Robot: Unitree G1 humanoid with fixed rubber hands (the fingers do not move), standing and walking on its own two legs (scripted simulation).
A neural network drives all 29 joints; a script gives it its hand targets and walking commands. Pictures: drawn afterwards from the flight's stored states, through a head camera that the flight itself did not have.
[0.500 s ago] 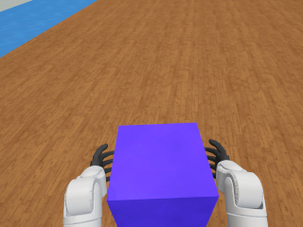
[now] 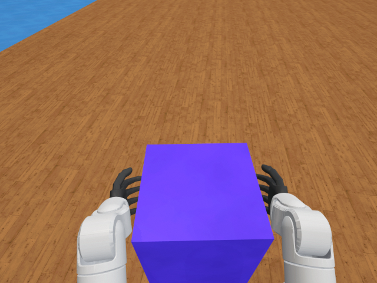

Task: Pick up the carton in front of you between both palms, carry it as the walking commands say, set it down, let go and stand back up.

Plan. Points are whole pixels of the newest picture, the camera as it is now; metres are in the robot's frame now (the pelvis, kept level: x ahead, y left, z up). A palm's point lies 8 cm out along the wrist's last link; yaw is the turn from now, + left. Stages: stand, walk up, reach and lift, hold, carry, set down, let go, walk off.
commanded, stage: carry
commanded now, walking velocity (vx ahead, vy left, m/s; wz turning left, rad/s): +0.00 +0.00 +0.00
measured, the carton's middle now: (197, 217) +0.28 +0.00 +0.02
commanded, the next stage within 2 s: hold in 1.78 s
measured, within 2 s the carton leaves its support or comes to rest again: neither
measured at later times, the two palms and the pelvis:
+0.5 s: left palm (130, 203) +0.27 +0.13 +0.09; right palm (283, 199) +0.27 -0.17 +0.09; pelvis +0.01 -0.02 -0.01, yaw +0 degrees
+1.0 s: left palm (131, 226) +0.24 +0.13 +0.06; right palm (287, 222) +0.24 -0.17 +0.06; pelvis -0.02 -0.02 +0.00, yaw +0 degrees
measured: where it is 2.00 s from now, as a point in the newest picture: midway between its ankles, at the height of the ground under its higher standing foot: outside the picture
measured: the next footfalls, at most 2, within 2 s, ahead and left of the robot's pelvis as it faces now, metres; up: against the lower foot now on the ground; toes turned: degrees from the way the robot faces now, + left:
none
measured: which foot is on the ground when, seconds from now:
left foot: down 0.00-1.00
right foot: down 0.00-1.00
